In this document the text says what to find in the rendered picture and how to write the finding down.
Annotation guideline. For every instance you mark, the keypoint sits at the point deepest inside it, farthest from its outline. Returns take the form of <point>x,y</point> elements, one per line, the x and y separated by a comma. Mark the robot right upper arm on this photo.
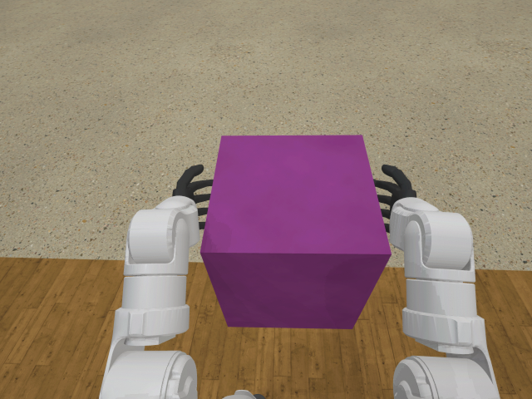
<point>420,377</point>

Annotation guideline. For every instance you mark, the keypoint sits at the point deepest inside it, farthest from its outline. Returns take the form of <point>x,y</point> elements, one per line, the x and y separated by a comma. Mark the carton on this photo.
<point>294,235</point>

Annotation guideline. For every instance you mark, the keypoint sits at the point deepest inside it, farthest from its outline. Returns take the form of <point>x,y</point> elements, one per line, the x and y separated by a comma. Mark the right robot hand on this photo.
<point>399,191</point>

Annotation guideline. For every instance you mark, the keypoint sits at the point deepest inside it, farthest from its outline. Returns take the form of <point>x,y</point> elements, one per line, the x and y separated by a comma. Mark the robot left forearm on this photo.
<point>153,302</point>

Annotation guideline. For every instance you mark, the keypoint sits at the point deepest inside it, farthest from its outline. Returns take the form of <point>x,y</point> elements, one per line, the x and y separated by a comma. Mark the robot left upper arm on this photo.
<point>151,375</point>

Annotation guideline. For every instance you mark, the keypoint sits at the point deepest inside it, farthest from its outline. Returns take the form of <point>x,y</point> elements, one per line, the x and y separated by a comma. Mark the robot right forearm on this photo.
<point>440,309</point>

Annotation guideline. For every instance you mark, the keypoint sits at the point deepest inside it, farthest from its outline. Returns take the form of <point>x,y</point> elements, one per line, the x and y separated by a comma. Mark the left robot hand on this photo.
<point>187,189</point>

